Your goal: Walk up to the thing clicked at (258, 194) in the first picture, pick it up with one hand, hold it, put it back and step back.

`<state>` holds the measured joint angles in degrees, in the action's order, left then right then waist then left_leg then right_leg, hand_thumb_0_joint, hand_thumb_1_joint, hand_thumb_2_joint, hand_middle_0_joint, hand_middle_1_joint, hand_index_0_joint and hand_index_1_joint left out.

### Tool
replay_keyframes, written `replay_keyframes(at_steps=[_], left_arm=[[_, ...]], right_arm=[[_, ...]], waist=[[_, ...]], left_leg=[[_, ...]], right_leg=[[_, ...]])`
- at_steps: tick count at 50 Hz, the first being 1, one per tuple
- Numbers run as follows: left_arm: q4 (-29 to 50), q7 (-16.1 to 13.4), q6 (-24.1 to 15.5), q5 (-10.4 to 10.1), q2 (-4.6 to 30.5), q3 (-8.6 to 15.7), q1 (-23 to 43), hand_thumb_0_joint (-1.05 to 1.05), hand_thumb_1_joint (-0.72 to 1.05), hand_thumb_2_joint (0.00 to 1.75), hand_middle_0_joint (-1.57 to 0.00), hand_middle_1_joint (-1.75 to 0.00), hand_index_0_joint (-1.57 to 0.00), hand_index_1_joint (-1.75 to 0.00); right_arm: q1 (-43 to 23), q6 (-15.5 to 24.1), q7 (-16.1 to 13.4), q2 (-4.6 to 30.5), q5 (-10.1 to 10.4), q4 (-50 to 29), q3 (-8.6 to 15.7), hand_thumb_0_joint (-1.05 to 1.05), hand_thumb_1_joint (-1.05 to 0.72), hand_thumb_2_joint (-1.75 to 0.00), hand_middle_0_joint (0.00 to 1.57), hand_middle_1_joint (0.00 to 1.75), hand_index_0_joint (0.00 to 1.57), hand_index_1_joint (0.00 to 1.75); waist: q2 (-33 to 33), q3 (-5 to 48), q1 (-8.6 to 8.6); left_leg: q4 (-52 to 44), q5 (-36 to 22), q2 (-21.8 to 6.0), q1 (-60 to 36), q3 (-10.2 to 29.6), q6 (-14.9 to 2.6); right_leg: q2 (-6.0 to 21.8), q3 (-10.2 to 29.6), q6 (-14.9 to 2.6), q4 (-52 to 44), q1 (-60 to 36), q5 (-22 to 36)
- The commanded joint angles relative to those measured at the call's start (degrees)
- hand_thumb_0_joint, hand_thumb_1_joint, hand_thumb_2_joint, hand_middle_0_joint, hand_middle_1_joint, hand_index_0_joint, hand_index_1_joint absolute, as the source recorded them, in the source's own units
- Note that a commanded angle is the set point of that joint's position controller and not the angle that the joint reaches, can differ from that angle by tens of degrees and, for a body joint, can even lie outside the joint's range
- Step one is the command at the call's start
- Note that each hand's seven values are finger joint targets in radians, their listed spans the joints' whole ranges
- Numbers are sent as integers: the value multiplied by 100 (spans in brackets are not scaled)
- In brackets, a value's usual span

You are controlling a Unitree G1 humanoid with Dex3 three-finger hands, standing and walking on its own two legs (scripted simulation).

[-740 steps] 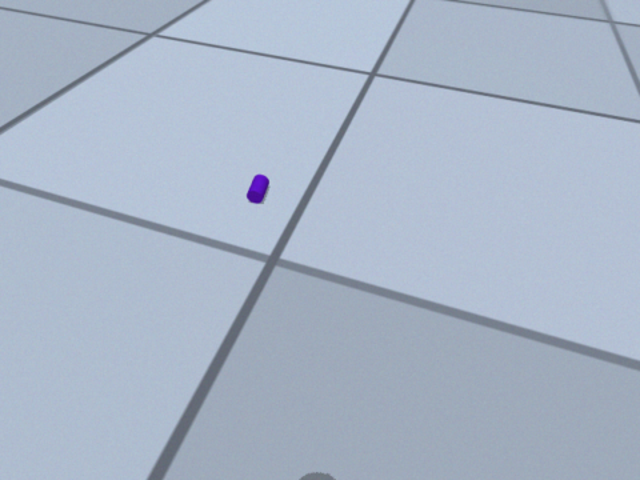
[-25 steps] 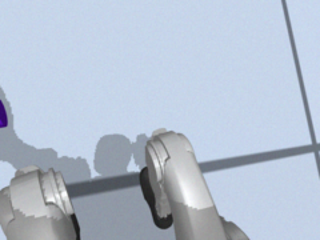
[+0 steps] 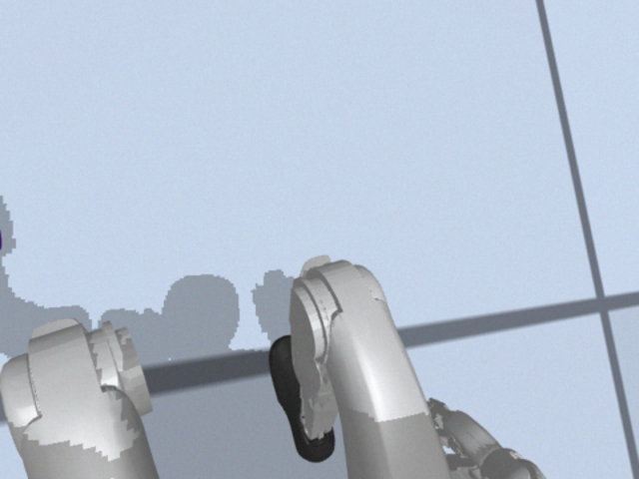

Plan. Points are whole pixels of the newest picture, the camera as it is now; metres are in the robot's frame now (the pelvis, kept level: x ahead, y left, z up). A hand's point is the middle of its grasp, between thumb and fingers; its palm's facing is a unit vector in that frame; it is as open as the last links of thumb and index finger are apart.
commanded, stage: rest palm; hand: left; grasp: from above
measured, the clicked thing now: out of the picture +0.44 +0.32 -0.26
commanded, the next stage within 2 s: close in 0.40 s
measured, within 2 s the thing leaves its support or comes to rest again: neither
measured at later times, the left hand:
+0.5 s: hand out of the picture +0.42 +0.32 -0.25, palm faces -0.50 -0.14 -0.85, open 13.8 cm
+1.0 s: hand out of the picture +0.43 +0.31 -0.25, palm faces -0.44 -0.10 -0.89, open 13.0 cm
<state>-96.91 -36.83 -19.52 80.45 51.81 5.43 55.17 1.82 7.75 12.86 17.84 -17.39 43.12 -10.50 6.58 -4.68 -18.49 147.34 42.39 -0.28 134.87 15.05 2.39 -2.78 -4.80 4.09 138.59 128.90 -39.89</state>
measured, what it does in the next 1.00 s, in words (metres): stands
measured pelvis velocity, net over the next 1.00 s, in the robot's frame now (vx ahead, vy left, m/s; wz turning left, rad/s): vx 0.00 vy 0.01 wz -0.03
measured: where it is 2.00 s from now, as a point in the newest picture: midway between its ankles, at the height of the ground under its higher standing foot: (225, 459)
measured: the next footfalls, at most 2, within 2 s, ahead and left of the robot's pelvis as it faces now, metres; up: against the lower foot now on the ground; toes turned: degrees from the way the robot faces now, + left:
none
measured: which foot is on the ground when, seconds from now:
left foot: down 0.00-1.00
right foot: down 0.00-1.00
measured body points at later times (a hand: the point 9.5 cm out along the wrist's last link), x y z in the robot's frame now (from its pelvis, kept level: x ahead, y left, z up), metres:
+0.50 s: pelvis +0.00 +0.00 +0.00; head +0.27 +0.12 +0.34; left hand +0.44 +0.33 -0.20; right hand +0.06 -0.25 -0.07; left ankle +0.06 +0.13 -0.26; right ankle +0.11 -0.14 -0.26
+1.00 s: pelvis +0.00 +0.01 +0.00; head +0.26 +0.14 +0.34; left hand +0.44 +0.31 -0.20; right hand +0.07 -0.26 -0.06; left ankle +0.06 +0.13 -0.26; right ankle +0.11 -0.14 -0.26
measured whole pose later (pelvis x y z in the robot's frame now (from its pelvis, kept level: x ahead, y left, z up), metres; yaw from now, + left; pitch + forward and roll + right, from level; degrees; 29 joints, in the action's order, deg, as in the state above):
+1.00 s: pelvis +0.00 +0.01 +0.00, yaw -2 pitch +28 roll -14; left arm -99.9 -39.5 -13.3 77.5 53.1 4.9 57.8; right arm 2.0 13.1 15.7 19.2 -17.1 42.0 -13.4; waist 7.3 -6.9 -20.3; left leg 147.6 41.9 -0.8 135.6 15.6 1.0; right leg -3.4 -5.5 4.1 137.3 128.7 -38.7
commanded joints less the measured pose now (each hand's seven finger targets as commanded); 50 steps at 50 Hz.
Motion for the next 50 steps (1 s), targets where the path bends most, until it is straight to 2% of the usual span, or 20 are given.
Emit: replay_keyframes(at_steps=[1, 6, 8, 10, 14, 19, 22, 24, 25, 27, 28, 31, 35, 37, 39, 43, 44, 45, 48, 50], left_arm=[[559, -538, 267, -111, 1135, 41, 1602, 0, -47, 92, -5, -101, -8, -97], [70, -525, 628, -233, 1030, -50, 1686, 0, -45, 89, -4, -103, -9, -98], [219, -469, 671, -348, 1298, 162, 1802, 0, -45, 89, -4, -104, -9, -99], [51, -346, 728, -412, 1352, 270, 1685, 0, -46, 90, -5, -104, -9, -99], [114, -94, 667, -549, 1604, 543, 1482, 0, -46, 91, -5, -105, -9, -101], [321, 231, 414, -606, 1330, 261, 1329, 0, -45, 89, -5, -107, -10, -102], [326, 284, 305, -612, 1305, 211, 1033, 0, -44, 91, -5, -107, -10, -103], [422, 264, 203, -572, 1296, 194, 1159, 0, -45, 93, -6, -106, -9, -102], [488, 233, 147, -594, 1364, 252, 1065, 0, -44, 93, -6, -107, -10, -102], [596, 158, 60, -546, 1429, 315, 1112, 0, -41, 95, -9, -103, -12, -100], [367, 135, 52, -465, 1328, 206, 1108, 0, -41, 97, -10, -102, -12, -100], [359, -10, -32, -328, 1413, 183, 1292, 0, -38, 95, -12, -101, -14, -99], [520, -319, -72, -237, 1389, 44, 1583, 0, -37, 92, -13, -98, -15, -96], [303, -447, 38, -200, 1297, -82, 1424, 0, -36, 89, -14, -97, -16, -94], [308, -559, 150, -164, 1336, -62, 1536, 0, -34, 85, -14, -97, -18, -93], [350, -611, 466, -282, 1257, -169, 1673, 0, -32, 84, -16, -94, -19, -91], [317, -586, 530, -294, 1256, -128, 1704, 0, -32, 84, -17, -92, -20, -90], [560, -575, 550, -339, 1393, -35, 1940, 0, -31, 83, -17, -93, -20, -89], [281, -469, 706, -465, 1354, -1, 1757, 0, -31, 83, -17, -92, -20, -89], [191, -379, 759, -471, 1693, 351, 1617, 0, -30, 82, -18, -91, -21, -88]], right_arm=[[997, 100, -11, 1727, -23, 120, 425, 0, -90, -90, 20, 30, 20, 30], [981, 252, 92, 1796, 37, 32, 371, 0, -90, -90, 20, 30, 20, 30], [988, 314, 110, 1870, 53, -86, 362, 0, -90, -90, 20, 30, 20, 30], [1006, 398, 150, 1904, 61, -129, 344, 0, -90, -90, 20, 30, 20, 30], [1147, 386, 145, 1855, 59, -127, 334, 0, -90, -90, 20, 30, 20, 30], [1148, 288, 143, 1689, 41, -174, 225, 0, -90, -90, 20, 30, 20, 30], [1200, 194, 135, 1659, 76, -172, 210, 0, -90, -90, 20, 30, 20, 30], [1279, 158, 158, 1742, 37, -165, 208, 0, -90, -90, 20, 30, 20, 30], [1209, 136, 139, 1746, 58, -153, 213, 0, -90, -90, 20, 30, 20, 30], [1247, 93, 129, 1773, 70, -178, 218, 0, -89, -90, 20, 30, 20, 30], [1239, 87, 140, 1739, 52, -178, 164, 0, -89, -90, 20, 30, 20, 30], [1188, 101, 130, 1785, 31, -183, 153, 0, -89, -90, 20, 30, 20, 30], [1049, 192, 103, 1873, -32, -112, 167, 0, -89, -90, 20, 30, 20, 30], [968, 254, 70, 1860, -48, -50, 172, 0, -89, -90, 20, 30, 20, 30], [1024, 299, 80, 1892, -71, -35, 198, 0, -89, -90, 20, 30, 20, 30], [913, 444, 122, 1946, -15, 26, 267, 0, -89, -90, 20, 30, 20, 30], [964, 477, 158, 1977, -20, -86, 257, 0, -89, -90, 20, 30, 20, 30], [992, 504, 174, 1994, 14, -87, 254, 0, -89, -90, 20, 30, 20, 30], [907, 600, 229, 1999, 76, -165, 232, 0, -89, -90, 20, 30, 20, 30], [1066, 598, 246, 2039, 76, -100, 255, 0, -89, -90, 20, 30, 20, 30]], waist=[[-2833, 3662, -151], [-2705, 3413, -316], [-2763, 3570, -302], [-2682, 3368, -315], [-2768, 3519, -259], [-2783, 3587, -350], [-2669, 3598, -262], [-2781, 3552, -338], [-2829, 3582, -214], [-2833, 3616, -208], [-2739, 3456, -307], [-2656, 3360, -397], [-2745, 3308, -378], [-2681, 3141, -376], [-2729, 3181, -400], [-2731, 3092, -387], [-2778, 3193, -424], [-2896, 3442, -355], [-2811, 3378, -362], [-2878, 3399, -316]], left_leg=[[-1588, -1326, -45, -2934, -899, -248], [-1511, -1215, -66, -2792, -844, -282], [-1561, -1294, -77, -2873, -800, -280], [-1516, -1218, -71, -2786, -788, -288], [-1583, -1243, -74, -2771, -751, -279], [-1475, -1411, -77, -2817, -747, -269], [-1481, -1623, -81, -2843, -726, -263], [-1495, -1715, -94, -2982, -708, -235], [-1542, -1661, -97, -2917, -707, -238], [-1561, -1634, -96, -2912, -701, -231], [-1511, -1601, -103, -2882, -713, -238], [-1440, -1519, -113, -2885, -712, -261], [-1519, -1241, -107, -2808, -700, -243], [-1565, -974, -99, -2704, -749, -245], [-1602, -888, -98, -2680, -749, -242], [-1664, -752, -133, -2700, -678, -223], [-1633, -868, -138, -2792, -673, -230], [-1622, -1066, -143, -2939, -653, -223], [-1540, -1222, -149, -2851, -650, -229], [-1537, -1370, -146, -2910, -635, -218]], right_leg=[[-197, -889, -505, -1159, -1598, 1550], [-178, -910, -493, -1090, -1464, 1555], [-161, -917, -485, -1094, -1622, 1579], [-128, -915, -472, -1035, -1562, 1516], [-151, -920, -486, -1076, -1818, 1465], [-172, -925, -474, -1064, -2013, 1680], [-189, -951, -458, -1099, -2140, 1836], [-191, -1000, -468, -1054, -2076, 1916], [-211, -996, -475, -1109, -2107, 1863], [-210, -1012, -479, -1120, -2087, 1837], [-212, -1021, -470, -1088, -2040, 1843], [-233, -1017, -448, -1082, -1929, 1812], [-230, -1030, -469, -1168, -1815, 1515], [-252, -983, -484, -1244, -1760, 1281], [-244, -1006, -485, -1259, -1685, 1199], [-213, -987, -484, -1266, -1543, 1109], [-213, -978, -481, -1211, -1556, 1242], [-195, -988, -478, -1170, -1615, 1403], [-189, -956, -461, -1124, -1715, 1569], [-183, -971, -471, -1043, -1714, 1629]])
